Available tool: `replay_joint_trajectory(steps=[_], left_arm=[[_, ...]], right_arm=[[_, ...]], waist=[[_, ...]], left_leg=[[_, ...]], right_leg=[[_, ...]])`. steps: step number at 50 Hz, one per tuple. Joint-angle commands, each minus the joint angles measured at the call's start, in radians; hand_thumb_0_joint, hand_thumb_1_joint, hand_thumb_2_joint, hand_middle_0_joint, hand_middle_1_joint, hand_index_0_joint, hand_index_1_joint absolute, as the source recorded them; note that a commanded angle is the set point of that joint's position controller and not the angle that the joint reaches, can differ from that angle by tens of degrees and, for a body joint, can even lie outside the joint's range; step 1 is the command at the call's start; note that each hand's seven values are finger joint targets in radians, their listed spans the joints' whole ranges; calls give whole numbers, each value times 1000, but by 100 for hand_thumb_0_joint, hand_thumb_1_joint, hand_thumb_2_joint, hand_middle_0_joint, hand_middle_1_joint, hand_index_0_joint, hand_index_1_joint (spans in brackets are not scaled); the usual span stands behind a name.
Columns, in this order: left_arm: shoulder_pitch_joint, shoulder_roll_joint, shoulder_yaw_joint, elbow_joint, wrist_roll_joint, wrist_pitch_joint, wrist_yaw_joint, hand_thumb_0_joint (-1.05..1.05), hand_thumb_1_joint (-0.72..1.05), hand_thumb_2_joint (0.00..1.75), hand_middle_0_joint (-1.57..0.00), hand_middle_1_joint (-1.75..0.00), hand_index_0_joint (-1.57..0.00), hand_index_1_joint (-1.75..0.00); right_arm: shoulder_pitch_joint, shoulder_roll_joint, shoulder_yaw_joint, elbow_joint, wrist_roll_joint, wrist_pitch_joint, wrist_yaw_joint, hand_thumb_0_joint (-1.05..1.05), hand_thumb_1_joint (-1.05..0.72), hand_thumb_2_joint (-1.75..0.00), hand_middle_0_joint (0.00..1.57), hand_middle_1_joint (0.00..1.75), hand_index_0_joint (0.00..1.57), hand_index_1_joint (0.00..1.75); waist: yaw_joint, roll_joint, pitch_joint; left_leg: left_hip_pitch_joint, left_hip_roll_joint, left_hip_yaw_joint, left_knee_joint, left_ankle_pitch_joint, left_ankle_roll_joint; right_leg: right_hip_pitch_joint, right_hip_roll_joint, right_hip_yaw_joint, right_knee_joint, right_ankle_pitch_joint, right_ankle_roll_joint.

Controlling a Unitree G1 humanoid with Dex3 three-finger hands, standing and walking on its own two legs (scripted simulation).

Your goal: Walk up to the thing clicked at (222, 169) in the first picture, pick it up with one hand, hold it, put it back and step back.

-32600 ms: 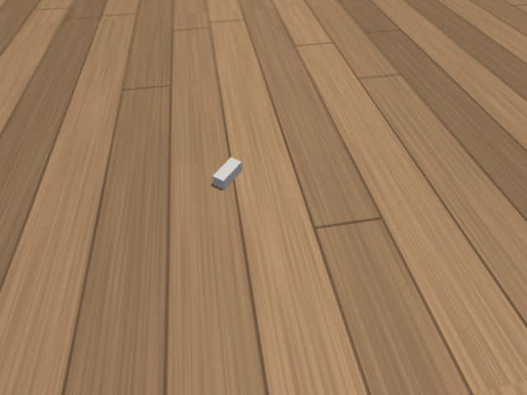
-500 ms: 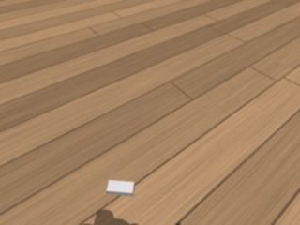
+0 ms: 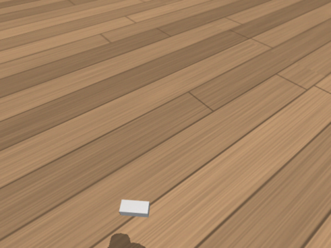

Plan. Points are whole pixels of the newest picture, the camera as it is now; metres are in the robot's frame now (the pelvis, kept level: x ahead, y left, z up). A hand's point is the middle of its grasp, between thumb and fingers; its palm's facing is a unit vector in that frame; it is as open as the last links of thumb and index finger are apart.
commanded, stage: stand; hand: left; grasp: from above
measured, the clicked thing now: (135, 208) +0.46 +0.21 -0.75
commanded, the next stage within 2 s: step back in 1.54 s
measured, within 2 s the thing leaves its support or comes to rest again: neither
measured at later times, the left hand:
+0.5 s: hand out of the picture +0.08 +0.24 -0.16, palm faces +0.02 -0.94 -0.33, open 7.4 cm
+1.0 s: hand out of the picture +0.09 +0.24 -0.15, palm faces +0.00 -0.94 -0.34, open 7.4 cm
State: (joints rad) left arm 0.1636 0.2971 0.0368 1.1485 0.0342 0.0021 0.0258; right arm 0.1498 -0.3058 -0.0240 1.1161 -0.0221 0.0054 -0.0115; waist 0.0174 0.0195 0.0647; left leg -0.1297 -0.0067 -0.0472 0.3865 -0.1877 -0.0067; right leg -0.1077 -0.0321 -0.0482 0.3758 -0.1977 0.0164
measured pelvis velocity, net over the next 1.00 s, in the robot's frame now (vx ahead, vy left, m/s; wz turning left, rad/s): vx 0.02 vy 0.00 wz -0.01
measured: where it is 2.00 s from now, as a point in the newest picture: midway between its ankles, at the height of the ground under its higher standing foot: outside the picture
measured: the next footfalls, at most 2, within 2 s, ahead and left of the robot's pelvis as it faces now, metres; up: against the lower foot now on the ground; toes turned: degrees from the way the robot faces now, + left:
none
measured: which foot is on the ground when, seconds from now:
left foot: down 0.00-1.00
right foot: down 0.00-1.00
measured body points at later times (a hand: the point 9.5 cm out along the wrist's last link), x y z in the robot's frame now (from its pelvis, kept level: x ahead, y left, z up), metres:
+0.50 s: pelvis +0.01 -0.01 +0.00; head +0.02 -0.01 +0.45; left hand +0.08 +0.28 -0.13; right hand +0.08 -0.29 -0.14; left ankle +0.02 +0.12 -0.74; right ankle +0.01 -0.13 -0.74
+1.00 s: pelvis +0.02 +0.00 +0.00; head +0.03 -0.01 +0.45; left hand +0.09 +0.29 -0.13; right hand +0.09 -0.30 -0.14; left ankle +0.02 +0.12 -0.74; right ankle +0.01 -0.13 -0.74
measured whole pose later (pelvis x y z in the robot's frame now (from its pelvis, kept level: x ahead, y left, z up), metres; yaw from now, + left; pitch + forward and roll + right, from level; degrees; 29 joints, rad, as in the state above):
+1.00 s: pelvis +0.02 +0.00 +0.00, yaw -1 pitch -3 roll +0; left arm 0.09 0.32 0.03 1.16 0.02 0.00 0.01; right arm 0.11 -0.33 0.00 1.14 -0.01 -0.01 -0.01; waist 0.01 0.01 0.06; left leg -0.09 0.00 -0.04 0.31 -0.18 -0.01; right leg -0.08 -0.02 -0.04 0.32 -0.19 0.01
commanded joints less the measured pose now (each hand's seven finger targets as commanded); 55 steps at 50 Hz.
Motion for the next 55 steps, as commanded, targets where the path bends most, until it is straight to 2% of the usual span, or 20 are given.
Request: replay_joint_trajectory(steps=[1, 4, 12, 15, 17, 21, 26, 38, 45, 47, 48, 51, 55], left_arm=[[-34, 195, 32, -50, -7, -21, 10, 0, 90, 90, -20, -30, -20, -30], [-47, 196, 32, -46, -8, -24, 10, 0, 90, 90, -20, -30, -20, -30], [-63, 205, 31, -37, -12, -23, 4, 0, 90, 90, -20, -30, -20, -30], [-66, 202, 29, -36, -11, -25, 5, 0, 90, 90, -20, -30, -20, -30], [-84, 212, 33, -39, -14, -25, 6, 0, 90, 90, -20, -30, -20, -30], [-81, 203, 32, -39, -17, -28, 6, 0, 90, 90, -20, -30, -20, -30], [-94, 207, 31, -37, -16, -26, 1, 0, 90, 90, -20, -30, -20, -30], [-102, 212, 29, -45, -19, -26, -3, 0, 90, 90, -20, -30, -20, -30], [-101, 221, 28, -42, -18, -25, -5, 0, 90, 90, -20, -30, -20, -30], [-115, 225, 28, -47, -18, -28, -6, 0, 90, 90, -20, -30, -20, -30], [-107, 223, 27, -49, -18, -27, -6, 0, 90, 90, -20, -30, -20, -30], [-109, 231, 27, -51, -19, -29, -4, 0, 90, 90, -20, -30, -20, -30], [-101, 228, 23, -51, -21, -30, -6, 0, 90, 90, -20, -30, -20, -30]], right_arm=[[-38, -177, -30, -54, -2, -25, -16, 0, -90, -90, 20, 30, 20, 30], [-47, -179, -25, -52, -1, -27, -16, 0, -90, -90, 20, 30, 20, 30], [-44, -188, -20, -36, 1, -28, -16, 0, -90, -90, 20, 30, 20, 30], [-51, -194, -20, -36, 2, -29, -17, 0, -90, -90, 20, 30, 20, 30], [-44, -191, -18, -32, 0, -28, -19, 0, -90, -90, 20, 30, 20, 30], [-59, -203, -20, -34, 2, -32, -20, 0, -90, -90, 20, 30, 20, 30], [-64, -207, -18, -32, 5, -30, -19, 0, -90, -90, 20, 30, 20, 30], [-77, -216, -17, -32, 5, -39, -17, 0, -90, -90, 20, 30, 20, 30], [-81, -222, -18, -31, 7, -37, -14, 0, -90, -90, 20, 30, 20, 30], [-70, -217, -15, -28, 6, -36, -13, 0, -90, -90, 20, 30, 20, 30], [-78, -225, -18, -29, 6, -37, -14, 0, -90, -90, 20, 30, 20, 30], [-81, -223, -17, -32, 6, -37, -12, 0, -90, -90, 20, 30, 20, 30], [-72, -224, -15, -26, 6, -38, -12, 0, -90, -90, 20, 30, 20, 30]], waist=[[-3, -3, -28], [-2, -10, -45], [-5, -15, -38], [-4, -23, -58], [-12, -22, -60], [-6, -12, -87], [-9, -13, -60], [-8, 0, -90], [-7, -17, -75], [-17, -17, -72], [-11, -13, -81], [-12, -15, -100], [-14, -9, -85]], left_leg=[[-46, 95, -93, -97, -2, 31], [-26, 100, -88, -88, 61, 34], [-18, 103, -82, -97, 66, 27], [12, 112, -80, -84, 125, 30], [0, 110, -72, -85, 124, 31], [28, 117, -68, -73, 218, 33], [14, 116, -71, -98, 152, 25], [31, 126, -67, -101, 213, 29], [32, 127, -72, -116, 178, 26], [21, 123, -65, -111, 173, 25], [24, 126, -68, -111, 161, 27], [32, 128, -67, -104, 205, 32], [25, 124, -65, -113, 185, 25]], right_leg=[[8, -88, 98, -88, 10, -24], [21, -93, 99, -92, 60, -25], [19, -91, 102, -103, 49, -26], [22, -95, 100, -105, 89, -27], [34, -97, 104, -103, 118, -27], [57, -100, 96, -93, 209, -25], [37, -92, 96, -111, 124, -22], [60, -99, 95, -97, 184, -30], [36, -94, 90, -103, 115, -28], [40, -97, 98, -110, 126, -28], [45, -99, 98, -109, 130, -30], [62, -105, 98, -99, 177, -32], [51, -102, 98, -101, 159, -31]])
